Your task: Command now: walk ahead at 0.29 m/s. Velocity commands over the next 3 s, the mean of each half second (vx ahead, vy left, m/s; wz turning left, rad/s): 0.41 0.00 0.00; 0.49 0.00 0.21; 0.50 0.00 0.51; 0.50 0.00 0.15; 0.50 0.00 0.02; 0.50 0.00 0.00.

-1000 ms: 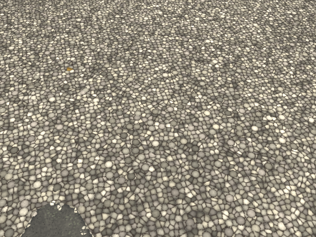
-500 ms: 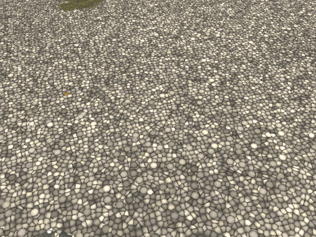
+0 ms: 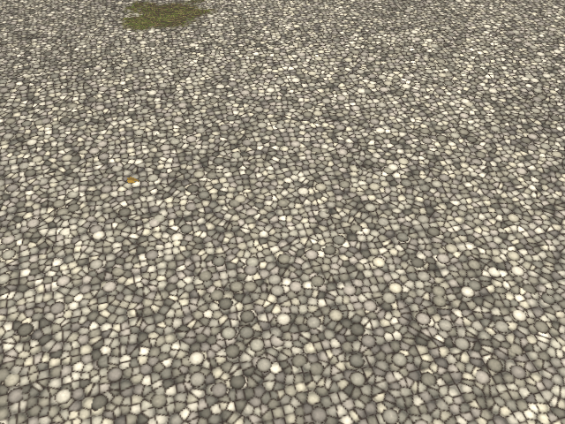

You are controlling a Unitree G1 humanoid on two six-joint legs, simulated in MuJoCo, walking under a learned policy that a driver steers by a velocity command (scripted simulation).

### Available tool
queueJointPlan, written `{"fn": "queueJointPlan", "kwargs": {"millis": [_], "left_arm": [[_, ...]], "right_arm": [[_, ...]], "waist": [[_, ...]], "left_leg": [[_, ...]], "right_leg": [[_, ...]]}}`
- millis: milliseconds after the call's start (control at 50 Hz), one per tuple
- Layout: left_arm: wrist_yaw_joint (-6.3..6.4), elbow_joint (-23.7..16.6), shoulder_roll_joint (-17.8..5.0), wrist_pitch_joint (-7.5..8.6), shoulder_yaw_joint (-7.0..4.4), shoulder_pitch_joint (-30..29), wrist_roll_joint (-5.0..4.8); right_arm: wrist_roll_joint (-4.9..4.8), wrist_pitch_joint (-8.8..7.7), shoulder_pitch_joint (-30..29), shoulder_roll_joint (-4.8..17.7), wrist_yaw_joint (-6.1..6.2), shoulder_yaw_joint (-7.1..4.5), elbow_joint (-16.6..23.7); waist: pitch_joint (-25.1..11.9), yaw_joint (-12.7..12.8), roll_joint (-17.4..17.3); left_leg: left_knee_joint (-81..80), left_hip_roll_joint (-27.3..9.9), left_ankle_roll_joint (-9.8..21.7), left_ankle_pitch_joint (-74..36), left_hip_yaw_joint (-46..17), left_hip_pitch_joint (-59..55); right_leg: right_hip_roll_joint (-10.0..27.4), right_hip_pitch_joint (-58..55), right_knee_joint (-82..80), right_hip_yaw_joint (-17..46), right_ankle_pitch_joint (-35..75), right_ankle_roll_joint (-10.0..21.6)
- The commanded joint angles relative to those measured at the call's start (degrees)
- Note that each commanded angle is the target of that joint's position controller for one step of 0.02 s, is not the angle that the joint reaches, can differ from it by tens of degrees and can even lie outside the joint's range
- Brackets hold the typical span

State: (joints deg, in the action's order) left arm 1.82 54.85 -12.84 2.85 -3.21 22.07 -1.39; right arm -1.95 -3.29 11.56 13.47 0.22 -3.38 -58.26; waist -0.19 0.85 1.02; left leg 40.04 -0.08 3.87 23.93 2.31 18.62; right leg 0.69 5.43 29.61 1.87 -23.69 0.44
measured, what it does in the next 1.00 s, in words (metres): walks ahead: right foot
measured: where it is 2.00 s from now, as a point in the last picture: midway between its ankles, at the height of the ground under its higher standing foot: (225, 243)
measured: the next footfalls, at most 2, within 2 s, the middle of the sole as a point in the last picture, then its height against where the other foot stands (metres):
right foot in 0.54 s outside the picture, level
left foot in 1.12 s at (240, 352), level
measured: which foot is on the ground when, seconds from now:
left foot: down 0.00-0.56, up 0.58-1.00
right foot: down 0.00-0.04, up 0.06-0.52, down 0.54-1.00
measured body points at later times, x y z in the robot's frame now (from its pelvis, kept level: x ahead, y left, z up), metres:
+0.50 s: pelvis +0.21 +0.00 +0.00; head +0.24 +0.00 +0.45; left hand +0.45 +0.21 -0.09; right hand +0.11 -0.25 -0.14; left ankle +0.02 +0.11 -0.73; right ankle +0.39 -0.12 -0.71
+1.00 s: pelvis +0.49 -0.02 +0.01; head +0.51 -0.01 +0.46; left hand +0.47 +0.25 -0.13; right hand +0.69 -0.25 -0.10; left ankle +0.67 +0.15 -0.68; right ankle +0.39 -0.12 -0.73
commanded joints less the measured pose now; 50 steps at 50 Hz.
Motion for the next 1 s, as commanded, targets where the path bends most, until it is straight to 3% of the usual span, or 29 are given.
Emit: {"fn": "queueJointPlan", "kwargs": {"millis": [20,40,60,80,100,120,140,180,240,300,360,420,460,500,520,540,560,580,600,620,640,660,680,700,760,820,920,1000], "left_arm": [[-0.38,-3.4,-9.3,0.88,-1.87,-5.5,-0.53],[-0.40,-4.1,-8.6,1.06,-1.59,-7.3,-0.21],[-0.33,-6.0,-4.7,1.57,-0.59,-8.3,0.12],[-0.11,-7.5,-3.8,2.52,-0.53,-8.2,-0.50],[-0.45,-7.2,-6.1,3.07,-1.14,-7.7,-1.62],[-0.95,-6.6,-6.6,3.42,-1.22,-7.7,-1.80],[-0.96,-6.0,-6.4,3.57,-1.42,-7.9,-1.31],[-1.21,-5.8,-6.6,3.16,-2.05,-8.7,-0.20],[-1.63,-6.6,-4.8,2.29,-1.83,-11.5,0.36],[-1.82,-9.4,-3.4,2.17,-1.03,-18.9,0.36],[-2.62,-11.1,-3.2,2.46,-0.40,-24.7,-0.02],[-3.65,-12.7,-3.5,2.83,-0.02,-28.9,-0.30],[-4.36,-13.5,-4.4,3.18,-0.09,-29.8,-0.37],[-4.57,-12.9,-6.8,3.37,-1.00,-26.0,-0.25],[-4.33,-11.4,-8.7,3.31,-2.02,-20.1,-0.23],[-3.85,-8.3,-11.1,3.06,-3.37,-9.7,-0.34],[-3.13,-6.0,-15.3,2.75,-4.38,1.0,0.47],[-3.81,-4.4,-17.3,2.75,-4.41,3.6,0.90],[-3.88,-4.6,-11.5,2.92,-2.83,1.7,0.60],[-3.72,-5.2,-9.7,3.18,-2.10,-4.0,0.50],[-3.79,-6.2,-8.6,3.47,-1.60,-9.2,0.79],[-3.96,-6.5,-7.1,3.81,-1.25,-12.1,1.46],[-4.09,-6.2,-5.8,4.20,-0.87,-13.3,2.06],[-4.20,-5.6,-5.2,4.39,-0.77,-13.4,2.00],[-3.37,-3.4,-7.0,4.89,-1.16,-11.0,2.15],[-2.22,-2.4,-8.3,4.74,-1.44,-8.7,2.41],[-1.07,-1.7,-9.5,4.22,-1.24,-6.0,1.90],[-0.88,-0.2,-10.5,2.38,-1.59,-1.7,1.31]], "right_arm": [[0.03,-2.58,3.3,4.5,-1.08,-1.56,0.0],[0.47,-2.39,10.0,6.5,-1.06,-2.61,-2.1],[0.58,-2.35,17.2,12.1,-0.75,-4.03,-3.2],[1.32,-2.83,20.8,12.8,-1.54,-3.43,-3.9],[1.52,-3.36,14.5,9.0,-1.53,-1.91,-2.4],[1.40,-3.59,9.8,6.6,-1.60,-1.13,-0.5],[1.51,-3.60,6.9,6.6,-1.75,-0.83,0.6],[1.81,-3.19,6.9,4.8,-1.69,0.13,0.7],[1.97,-2.63,11.3,6.1,-0.77,0.30,-0.4],[2.18,-2.09,11.9,7.6,0.15,0.28,0.0],[1.79,-1.97,14.0,8.1,0.54,0.21,-0.2],[1.19,-1.64,16.3,8.0,0.64,0.06,-1.0],[0.99,-1.27,16.2,8.5,0.73,-0.34,-1.1],[1.17,-0.86,14.7,10.0,0.79,-0.93,-0.5],[1.43,-0.45,13.8,10.6,0.77,-1.15,-0.2],[1.74,-0.03,13.0,9.8,0.76,-0.82,0.4],[2.71,-0.04,13.9,7.5,0.71,0.17,1.9],[1.89,-1.36,22.1,-1.6,-0.12,2.51,1.7],[0.23,-2.99,16.5,5.1,-0.45,1.00,1.8],[-1.12,-3.90,10.2,8.4,-0.54,0.02,4.4],[-0.80,-4.25,7.1,8.4,-0.06,0.00,5.1],[-0.01,-3.87,6.7,7.8,0.31,-0.45,5.0],[0.17,-2.88,8.7,6.5,0.36,-0.54,4.5],[0.03,-1.91,10.0,5.1,0.40,-0.50,4.1],[0.02,-0.07,7.3,4.6,0.75,-0.78,5.6],[0.59,-0.13,2.2,5.1,0.52,-1.17,7.6],[1.03,-0.87,-7.0,3.4,-1.16,-0.27,11.2],[0.84,-0.90,-13.1,2.8,-2.79,0.43,15.5]], "waist": [[6.0,-5.1,5.9],[3.0,-7.9,2.9],[0.1,-9.7,-12.5],[-2.5,-9.5,-19.5],[1.9,-6.1,-11.7],[4.5,-4.4,-8.1],[5.3,-3.2,-5.7],[5.0,-2.5,-5.6],[4.6,-3.0,-5.3],[6.0,-4.2,-4.6],[7.4,-5.6,-5.4],[9.0,-5.9,-5.3],[8.6,-4.8,-5.5],[4.7,-1.6,-7.1],[0.3,1.8,-8.2],[-5.8,6.8,-7.9],[-14.5,9.5,-1.0],[-23.8,4.0,15.3],[-19.1,6.3,9.5],[-9.6,4.8,7.5],[-5.3,2.8,1.5],[-2.7,0.8,0.0],[-2.5,-1.4,1.6],[-2.0,-2.2,2.5],[1.8,-2.6,2.6],[3.3,-1.4,1.3],[4.9,1.8,0.3],[6.4,4.0,-0.2]], "left_leg": [[-10.4,1.7,0.5,-9.7,2.4,-10.2],[-11.7,0.5,0.8,-10.9,-1.5,-19.3],[-21.9,-11.9,6.4,-3.7,-22.8,-27.6],[-30.6,-21.5,13.4,0.6,-44.7,-31.0],[-29.8,-22.3,12.8,4.5,-41.7,-27.1],[-30.0,-19.4,10.4,4.7,-34.0,-23.5],[-30.9,-17.1,8.3,1.5,-28.3,-21.1],[-32.1,-13.4,6.0,-10.1,-19.1,-18.5],[-32.7,-11.9,6.8,-23.3,-13.0,-19.1],[-34.1,-11.3,6.7,-26.1,-9.6,-17.0],[-35.6,-10.9,6.4,-24.3,-7.2,-15.4],[-34.9,-12.9,6.5,-25.5,-6.5,-18.9],[-32.4,-14.5,5.9,-30.2,-6.1,-22.9],[-26.2,-15.0,4.7,-46.6,-5.2,-25.5],[-18.8,-14.2,3.9,-57.5,-4.1,-25.5],[-6.6,-11.4,2.2,-60.3,-2.2,-20.9],[12.4,-7.9,0.6,-41.0,-0.7,-6.2],[31.6,3.7,-2.3,5.7,-4.5,13.9],[38.0,1.3,-0.8,8.0,-11.3,20.0],[38.6,-1.6,0.2,2.9,-9.1,23.7],[35.8,-4.8,0.3,-3.1,-7.8,21.0],[32.8,-6.8,0.1,-6.4,-7.5,18.1],[30.9,-8.5,0.1,-8.4,-8.2,14.1],[29.4,-8.9,-0.1,-8.8,-8.2,12.4],[25.0,-9.3,-1.3,-12.3,-8.8,16.0],[16.8,-8.1,-2.2,-21.6,-10.5,22.2],[1.7,-6.5,-2.2,-32.5,-4.8,20.8],[-3.5,-5.6,-0.8,-26.8,-2.1,25.8]], "right_leg": [[9.9,12.4,-11.1,11.2,2.3,8.1],[6.3,16.9,-2.6,6.4,10.8,5.8],[-1.2,27.0,18.6,-2.6,8.9,1.1],[-5.0,35.7,32.9,1.2,-8.7,0.3],[-0.4,40.1,40.2,5.0,-6.5,1.9],[2.4,40.7,40.7,4.6,-0.2,3.4],[4.4,40.2,38.5,3.4,5.2,4.1],[6.6,36.7,33.5,1.8,11.4,3.6],[6.5,37.8,28.1,-0.9,16.0,1.2],[5.8,37.7,17.0,-2.0,21.8,-0.4],[4.0,33.9,7.8,-3.6,27.5,-0.5],[3.2,33.4,3.1,-3.3,28.0,0.8],[2.8,32.7,0.9,-3.0,25.5,2.4],[0.3,25.2,0.2,-4.4,21.7,4.3],[-1.7,17.0,0.6,-5.9,20.3,5.7],[-2.4,3.0,0.4,-6.1,20.7,7.5],[9.3,-16.3,2.2,7.8,17.9,11.2],[22.1,-32.2,-7.3,37.9,1.0,20.3],[20.2,-28.0,-13.5,41.3,-4.4,17.4],[18.7,-19.3,-14.7,32.1,-0.6,14.7],[16.9,-9.7,-16.3,24.9,7.3,13.6],[15.2,-2.5,-17.7,18.8,13.2,12.9],[13.5,1.7,-19.4,14.4,15.3,12.1],[12.7,4.1,-20.9,11.6,15.7,12.0],[12.3,7.8,-24.3,5.1,17.9,12.4],[12.2,4.8,-25.0,0.7,21.5,11.5],[11.3,0.9,-25.3,-7.3,25.4,9.0],[14.5,-10.4,-20.7,-9.5,31.9,8.7]]}}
